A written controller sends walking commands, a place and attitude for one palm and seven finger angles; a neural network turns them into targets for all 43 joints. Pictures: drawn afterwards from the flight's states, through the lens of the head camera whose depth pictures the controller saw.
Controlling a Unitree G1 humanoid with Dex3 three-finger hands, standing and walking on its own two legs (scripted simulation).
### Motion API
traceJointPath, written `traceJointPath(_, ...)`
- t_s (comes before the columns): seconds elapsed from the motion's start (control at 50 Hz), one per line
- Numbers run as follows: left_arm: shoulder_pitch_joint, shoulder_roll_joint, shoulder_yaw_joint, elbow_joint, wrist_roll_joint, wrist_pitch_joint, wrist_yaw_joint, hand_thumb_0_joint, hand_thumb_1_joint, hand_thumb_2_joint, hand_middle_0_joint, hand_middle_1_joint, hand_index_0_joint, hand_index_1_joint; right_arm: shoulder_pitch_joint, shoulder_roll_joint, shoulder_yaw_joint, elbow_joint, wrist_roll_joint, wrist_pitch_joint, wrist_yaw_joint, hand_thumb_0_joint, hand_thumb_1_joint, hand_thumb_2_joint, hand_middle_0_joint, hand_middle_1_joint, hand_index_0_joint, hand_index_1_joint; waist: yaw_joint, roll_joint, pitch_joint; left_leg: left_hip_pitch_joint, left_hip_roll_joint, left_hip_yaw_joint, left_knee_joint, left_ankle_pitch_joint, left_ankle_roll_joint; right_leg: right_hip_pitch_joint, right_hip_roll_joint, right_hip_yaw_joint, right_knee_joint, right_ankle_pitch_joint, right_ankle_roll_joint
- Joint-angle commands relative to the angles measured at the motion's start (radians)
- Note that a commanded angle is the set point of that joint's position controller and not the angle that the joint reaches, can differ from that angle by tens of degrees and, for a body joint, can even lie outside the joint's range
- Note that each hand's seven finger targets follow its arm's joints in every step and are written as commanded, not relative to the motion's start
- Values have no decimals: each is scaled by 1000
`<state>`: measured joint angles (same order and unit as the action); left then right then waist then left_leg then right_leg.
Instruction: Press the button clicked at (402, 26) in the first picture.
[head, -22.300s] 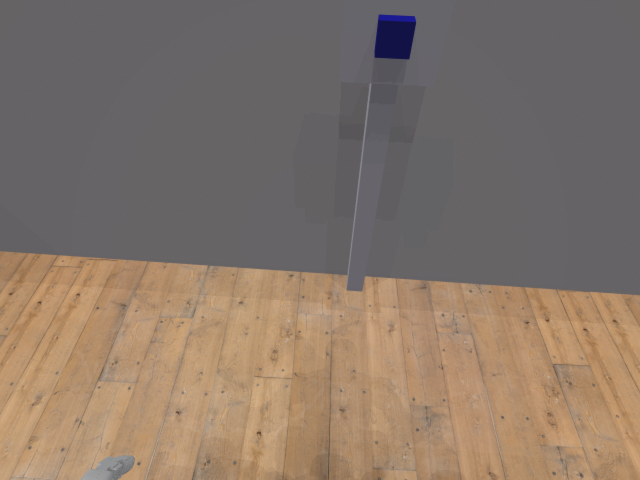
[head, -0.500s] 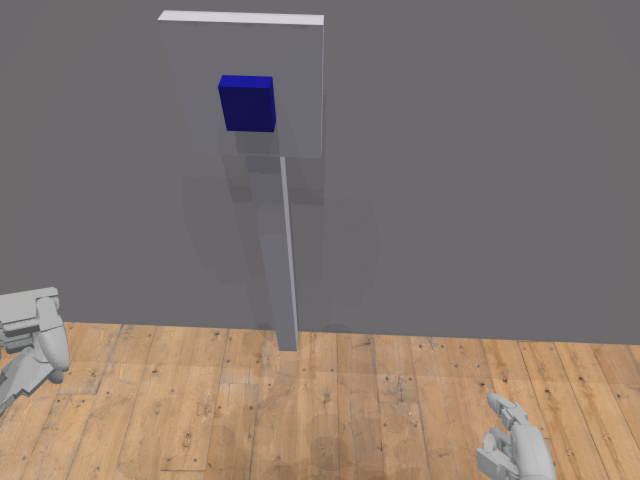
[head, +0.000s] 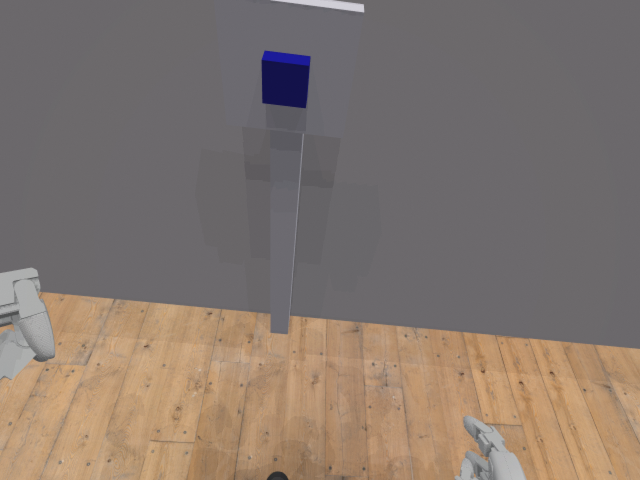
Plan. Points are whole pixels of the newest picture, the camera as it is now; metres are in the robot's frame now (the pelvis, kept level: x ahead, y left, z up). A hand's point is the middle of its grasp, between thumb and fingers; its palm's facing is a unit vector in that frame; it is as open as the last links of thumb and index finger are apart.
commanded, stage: step back with the hand held close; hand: left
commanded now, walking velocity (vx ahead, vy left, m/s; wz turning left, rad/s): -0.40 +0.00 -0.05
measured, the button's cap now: (286, 79) +0.63 +0.11 +0.17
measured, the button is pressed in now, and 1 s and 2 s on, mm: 0 0 0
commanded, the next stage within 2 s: stop stepping back and stand still in 0.16 s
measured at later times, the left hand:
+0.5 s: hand (12, 423) +0.14 +0.25 +0.16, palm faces +0.38 -0.86 -0.33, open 3.1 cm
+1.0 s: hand out of the picture +0.11 +0.27 +0.14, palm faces +0.41 -0.84 -0.36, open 3.1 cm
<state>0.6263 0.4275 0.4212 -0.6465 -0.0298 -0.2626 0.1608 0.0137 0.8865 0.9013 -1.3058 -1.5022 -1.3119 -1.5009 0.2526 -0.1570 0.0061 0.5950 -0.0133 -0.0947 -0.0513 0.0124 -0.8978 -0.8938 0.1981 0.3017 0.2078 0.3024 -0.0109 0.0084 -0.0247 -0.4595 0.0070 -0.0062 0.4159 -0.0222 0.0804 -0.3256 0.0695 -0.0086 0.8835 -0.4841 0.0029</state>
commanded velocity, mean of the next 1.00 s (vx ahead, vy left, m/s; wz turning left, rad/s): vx -0.06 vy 0.01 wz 0.00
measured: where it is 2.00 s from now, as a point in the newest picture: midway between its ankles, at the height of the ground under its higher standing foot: outside the picture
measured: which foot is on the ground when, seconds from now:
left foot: down 0.00-0.38, up 0.40-0.46, down 0.48-1.00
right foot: up 0.00-0.14, down 0.16-0.56, up 0.58-0.78, down 0.80-1.00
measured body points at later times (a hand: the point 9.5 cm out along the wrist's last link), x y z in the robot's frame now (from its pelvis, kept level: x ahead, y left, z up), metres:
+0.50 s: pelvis -0.05 +0.01 -0.03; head -0.12 +0.04 +0.41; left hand +0.11 +0.29 +0.17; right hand +0.05 -0.28 -0.10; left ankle +0.03 +0.08 -0.74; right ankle -0.18 -0.12 -0.74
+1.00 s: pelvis -0.08 +0.03 -0.01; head -0.11 +0.03 +0.44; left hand +0.08 +0.31 +0.16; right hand +0.06 -0.22 -0.09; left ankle -0.01 +0.12 -0.74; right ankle -0.13 -0.09 -0.74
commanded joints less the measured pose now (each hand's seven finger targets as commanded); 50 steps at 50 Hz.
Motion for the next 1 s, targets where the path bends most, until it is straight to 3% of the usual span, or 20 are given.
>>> traceJointPath(0.0,15,94,25,-219,-28,-48,0,0,900,900,-1300,-1500,-1300,-1500,-111,-160,-54,-132,-8,-75,1,0,-900,-900,200,300,200,300,13,210,-157,236,189,-215,-297,-332,-34,57,19,-43,-249,-72,-12)
traceJointPath(0.1,-7,171,61,-265,-50,-74,-18,0,900,900,-1300,-1500,-1300,-1500,-93,-155,-46,-99,-14,-48,9,0,-900,-900,200,300,200,300,24,145,-261,500,130,-77,-71,166,-114,74,-36,-11,-637,203,-45)
traceJointPath(0.16,-31,229,131,-255,-69,-97,-12,0,900,900,-1300,-1500,-1300,-1500,-153,-143,-31,-118,-4,-27,-6,0,-900,-900,200,300,200,300,12,2,-219,520,67,-16,126,-61,-91,-129,-203,63,-638,346,-62)
traceJointPath(0.22,0,191,123,-212,-81,-84,-22,0,900,900,-1300,-1500,-1300,-1500,-166,-161,-47,-133,22,-26,-20,0,-900,-900,200,300,200,300,-1,-80,-195,531,61,-29,158,8,-80,-157,-172,13,-554,398,-29)
traceJointPath(0.3,5,157,90,-88,-74,-41,-25,0,900,900,-1300,-1500,-1300,-1500,-172,-173,-43,-144,20,-5,-37,0,-900,-900,200,300,200,300,-17,61,22,436,45,-48,151,-215,-100,-291,-153,21,-633,-76,-63)
traceJointPath(0.36,-75,151,54,-11,-57,-6,-12,0,900,900,-1300,-1500,-1300,-1500,-162,-176,-53,-125,15,13,-51,0,-900,-900,200,300,200,300,-25,-112,170,385,2,-83,521,-288,-122,-532,-299,155,-748,-350,-162)
traceJointPath(0.4,-185,145,29,-2,-33,5,-11,0,900,900,-1300,-1500,-1300,-1500,-167,-175,-48,-117,13,4,-57,0,-900,-900,200,300,200,300,-26,-173,250,249,28,-94,588,-267,-103,-482,-342,145,-742,-242,-180)
traceJointPath(0.44,-279,138,0,22,-14,4,-19,0,900,900,-1300,-1500,-1300,-1500,-163,-172,-27,-121,20,-18,-60,0,-900,-900,200,300,200,300,-31,-107,320,161,49,-50,296,-227,-81,-304,-244,41,-625,-19,-103)
traceJointPath(0.48,-361,163,8,-70,-8,-15,-27,0,900,900,-1300,-1500,-1300,-1500,-176,-197,-29,-129,23,-57,-68,0,-900,-900,200,300,200,300,-15,96,305,159,63,-141,-12,-101,-59,-151,-122,-36,-409,120,-37)
traceJointPath(0.5,-320,174,36,-119,5,-29,-18,0,900,900,-1300,-1500,-1300,-1500,-140,-208,-37,-140,15,-82,-64,0,-900,-900,200,300,200,300,6,216,182,241,126,-277,-48,61,-7,-105,-59,-27,-280,213,-14)
traceJointPath(0.52,-278,176,41,-202,-4,-50,-17,0,900,900,-1300,-1500,-1300,-1500,-95,-180,-31,-139,7,-104,-45,0,-900,-900,200,300,200,300,4,353,30,347,192,-458,-135,133,-29,-93,-17,-12,-130,72,-20)
traceJointPath(0.54,-243,179,45,-289,-11,-69,-18,0,900,900,-1300,-1500,-1300,-1500,-89,-173,-36,-136,-5,-120,-29,0,-900,-900,200,300,200,300,5,368,-73,382,226,-517,-198,41,-61,-51,-14,58,1,-58,-27)
traceJointPath(0.56,-195,183,64,-320,-10,-78,-16,0,900,900,-1300,-1500,-1300,-1500,-101,-178,-46,-132,-11,-128,-15,0,-900,-900,200,300,200,300,21,284,-147,346,237,-490,-236,-173,-64,11,-27,84,48,-93,-22)
traceJointPath(0.62,72,161,107,-336,-31,-57,-10,0,900,900,-1300,-1500,-1300,-1500,-97,-159,-50,-170,0,-129,8,0,-900,-900,200,300,200,300,35,179,-249,327,176,-280,-229,-285,-14,103,-31,6,-108,-16,-17)
traceJointPath(0.72,202,108,98,-145,-48,-2,-11,0,900,900,-1300,-1500,-1300,-1500,-102,-161,-45,-175,-1,-64,-9,0,-900,-900,200,300,200,300,3,216,-99,75,85,-104,-254,-426,-124,283,3,-127,-456,25,-30)
traceJointPath(0.76,134,112,95,-66,-50,11,-9,0,900,900,-1300,-1500,-1300,-1500,-100,-154,-45,-157,0,-32,-23,0,-900,-900,200,300,200,300,-11,78,-26,78,43,-47,-90,-411,-117,189,-91,-47,-600,28,-62)
traceJointPath(0.8,58,125,91,-35,-62,17,-1,0,900,900,-1300,-1500,-1300,-1500,-92,-147,-38,-128,4,-12,-30,0,-900,-900,200,300,200,300,-14,-114,-24,225,13,-43,240,-245,-100,-72,-319,179,-725,7,-136)
traceJointPath(0.86,-47,93,41,-20,-33,41,-4,0,900,900,-1300,-1500,-1300,-1500,-110,-159,-45,-113,19,-28,-39,0,-900,-900,200,300,200,300,-10,-250,3,182,25,-67,307,-257,-80,-74,-324,142,-666,45,-143)
traceJointPath(0.92,-182,55,-41,-57,-7,40,-3,0,900,900,-1300,-1500,-1300,-1500,-129,-173,-34,-105,19,-56,-54,0,-900,-900,200,300,200,300,-13,-77,60,242,41,-49,66,-103,-53,-20,-211,42,-536,212,-59)
traceJointPath(0.98,-253,105,-31,-135,19,14,4,0,900,900,-1300,-1500,-1300,-1500,-138,-181,-27,-111,12,-87,-64,0,-900,-900,200,300,200,300,10,150,49,257,108,-160,-38,14,-21,23,-108,-8,-440,262,1)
